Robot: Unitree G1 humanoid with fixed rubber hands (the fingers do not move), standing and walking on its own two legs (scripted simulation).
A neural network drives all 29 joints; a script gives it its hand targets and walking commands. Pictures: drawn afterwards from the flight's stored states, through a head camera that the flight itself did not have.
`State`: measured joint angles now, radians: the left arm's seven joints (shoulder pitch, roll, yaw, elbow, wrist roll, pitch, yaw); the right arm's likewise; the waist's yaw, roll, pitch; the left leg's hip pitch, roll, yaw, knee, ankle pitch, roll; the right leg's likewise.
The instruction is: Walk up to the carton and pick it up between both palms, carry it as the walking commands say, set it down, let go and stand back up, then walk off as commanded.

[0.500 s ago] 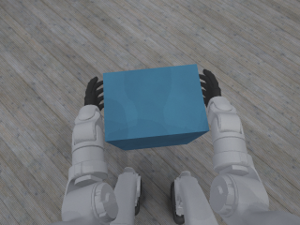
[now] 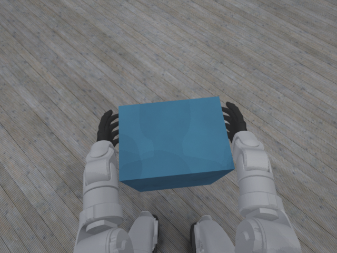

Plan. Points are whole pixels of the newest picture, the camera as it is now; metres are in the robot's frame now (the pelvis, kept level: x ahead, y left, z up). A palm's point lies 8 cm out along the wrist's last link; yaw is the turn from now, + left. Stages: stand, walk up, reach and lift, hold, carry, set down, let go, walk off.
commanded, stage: reach and lift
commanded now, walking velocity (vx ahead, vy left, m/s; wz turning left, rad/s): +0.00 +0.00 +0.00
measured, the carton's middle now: (172, 152) +0.35 +0.02 -0.10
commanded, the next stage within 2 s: none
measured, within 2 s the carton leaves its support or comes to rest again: neither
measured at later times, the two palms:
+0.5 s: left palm (96, 140) +0.33 +0.18 +0.04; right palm (249, 130) +0.35 -0.14 +0.04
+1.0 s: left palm (82, 137) +0.32 +0.18 +0.10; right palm (262, 126) +0.34 -0.14 +0.10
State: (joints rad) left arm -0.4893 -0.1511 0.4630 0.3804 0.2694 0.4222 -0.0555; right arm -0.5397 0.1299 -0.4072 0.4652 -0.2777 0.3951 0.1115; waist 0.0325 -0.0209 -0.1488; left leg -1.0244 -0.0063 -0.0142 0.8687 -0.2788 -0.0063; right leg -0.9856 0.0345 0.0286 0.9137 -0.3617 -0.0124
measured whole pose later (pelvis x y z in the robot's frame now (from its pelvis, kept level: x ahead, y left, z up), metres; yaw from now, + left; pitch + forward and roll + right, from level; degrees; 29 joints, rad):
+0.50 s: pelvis +0.01 +0.00 +0.05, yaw +0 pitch +12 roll +0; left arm -0.37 -0.17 0.41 0.34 0.29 0.47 -0.06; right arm -0.41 0.14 -0.37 0.42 -0.29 0.44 0.12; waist 0.03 -0.02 -0.06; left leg -0.59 -0.01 -0.01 0.58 -0.19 0.00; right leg -0.55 0.03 0.04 0.62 -0.27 -0.01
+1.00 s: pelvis +0.03 +0.00 +0.07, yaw +0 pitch -3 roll +0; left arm -0.26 -0.15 0.31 0.21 0.26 0.63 -0.05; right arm -0.30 0.15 -0.29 0.28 -0.26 0.60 0.11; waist 0.04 -0.01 0.03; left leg -0.16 -0.01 -0.02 0.34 -0.13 0.00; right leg -0.12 0.02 0.04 0.38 -0.21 -0.01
